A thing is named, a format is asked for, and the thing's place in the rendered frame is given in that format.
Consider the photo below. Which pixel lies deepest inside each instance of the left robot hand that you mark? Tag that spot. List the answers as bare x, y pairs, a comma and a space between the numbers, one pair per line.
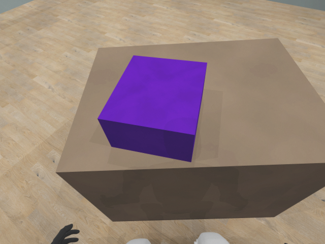
64, 232

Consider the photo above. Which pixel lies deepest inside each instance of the pedestal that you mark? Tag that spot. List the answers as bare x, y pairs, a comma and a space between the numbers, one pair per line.
259, 146

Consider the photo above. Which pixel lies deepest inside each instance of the robot right thigh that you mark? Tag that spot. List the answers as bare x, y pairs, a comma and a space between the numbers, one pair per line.
210, 238

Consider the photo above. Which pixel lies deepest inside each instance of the carton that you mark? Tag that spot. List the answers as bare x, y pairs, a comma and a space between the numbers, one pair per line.
155, 106

